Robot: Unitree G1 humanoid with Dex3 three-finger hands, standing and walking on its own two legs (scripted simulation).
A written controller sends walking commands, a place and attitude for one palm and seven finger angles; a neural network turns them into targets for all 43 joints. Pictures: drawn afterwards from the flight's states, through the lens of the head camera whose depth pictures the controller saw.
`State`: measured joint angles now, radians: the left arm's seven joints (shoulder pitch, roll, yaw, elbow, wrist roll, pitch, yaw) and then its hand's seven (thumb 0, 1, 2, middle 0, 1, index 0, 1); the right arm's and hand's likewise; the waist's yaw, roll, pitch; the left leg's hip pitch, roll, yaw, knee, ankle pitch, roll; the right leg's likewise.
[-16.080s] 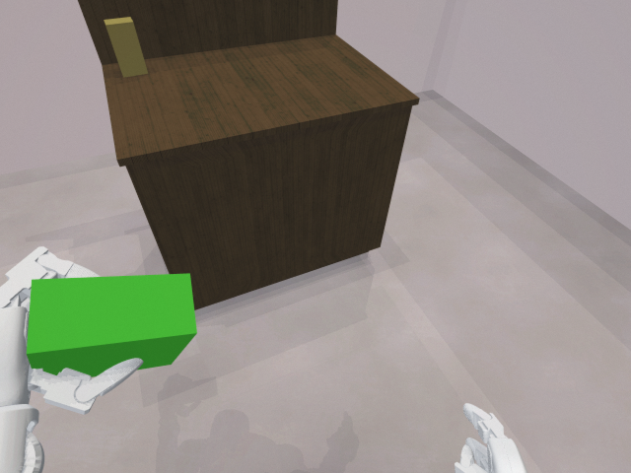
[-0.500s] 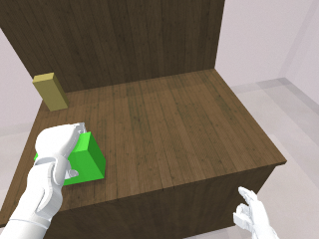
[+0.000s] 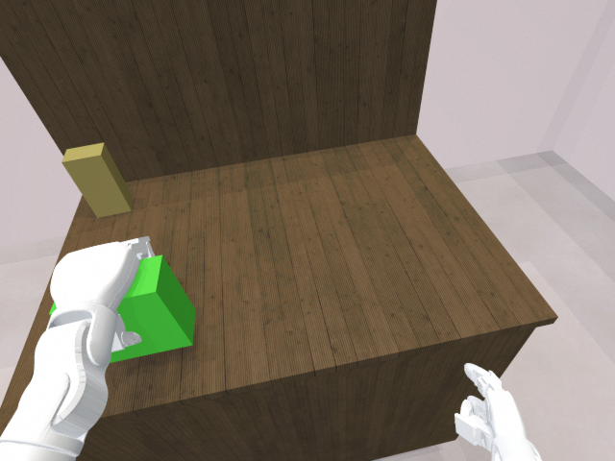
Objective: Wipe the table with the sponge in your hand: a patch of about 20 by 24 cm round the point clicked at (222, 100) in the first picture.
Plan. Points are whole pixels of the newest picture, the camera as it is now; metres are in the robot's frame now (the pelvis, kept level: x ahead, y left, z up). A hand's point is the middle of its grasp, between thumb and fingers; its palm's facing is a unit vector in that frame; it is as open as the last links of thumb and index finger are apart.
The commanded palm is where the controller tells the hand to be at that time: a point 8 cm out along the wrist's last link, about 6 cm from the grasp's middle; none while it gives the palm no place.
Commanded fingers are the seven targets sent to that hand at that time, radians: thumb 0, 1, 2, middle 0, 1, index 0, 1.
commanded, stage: move the sponge above the wiping area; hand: left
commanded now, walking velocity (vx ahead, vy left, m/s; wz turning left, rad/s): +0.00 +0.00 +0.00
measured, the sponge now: (139, 320) +0.25 +0.29 +0.05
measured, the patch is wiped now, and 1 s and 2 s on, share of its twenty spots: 0.00 0.00 0.05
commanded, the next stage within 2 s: lower the sponge onto the table in 0.06 s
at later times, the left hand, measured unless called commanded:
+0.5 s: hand (134, 292) +0.27 +0.28 +0.10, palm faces +0.00 -0.08 -1.00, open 10.3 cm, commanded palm +0.24 +0.27 +0.16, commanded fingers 0.00 0.10 1.30 -1.20 -1.60 -1.20 -1.60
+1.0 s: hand (140, 310) +0.25 +0.27 +0.07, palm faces -0.02 -0.09 -1.00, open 10.3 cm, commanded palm +0.23 +0.27 +0.14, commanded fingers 0.00 0.10 1.30 -1.20 -1.60 -1.20 -1.60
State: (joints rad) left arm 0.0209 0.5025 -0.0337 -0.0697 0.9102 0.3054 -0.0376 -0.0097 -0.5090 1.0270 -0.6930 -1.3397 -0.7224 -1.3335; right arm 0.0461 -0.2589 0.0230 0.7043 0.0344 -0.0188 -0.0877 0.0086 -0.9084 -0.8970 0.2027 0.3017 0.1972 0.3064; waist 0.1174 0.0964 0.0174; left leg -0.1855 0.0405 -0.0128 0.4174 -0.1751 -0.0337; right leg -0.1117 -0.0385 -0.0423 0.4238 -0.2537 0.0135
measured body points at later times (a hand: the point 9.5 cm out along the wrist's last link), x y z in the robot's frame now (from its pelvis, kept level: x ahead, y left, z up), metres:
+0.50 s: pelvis -0.01 +0.00 +0.00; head -0.02 -0.04 +0.45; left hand +0.26 +0.28 +0.15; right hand +0.24 -0.21 -0.09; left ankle +0.03 +0.14 -0.74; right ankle -0.01 -0.13 -0.74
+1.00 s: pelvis +0.00 +0.00 +0.00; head -0.01 -0.04 +0.45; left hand +0.25 +0.27 +0.13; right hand +0.24 -0.21 -0.09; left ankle +0.03 +0.14 -0.74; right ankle -0.01 -0.13 -0.74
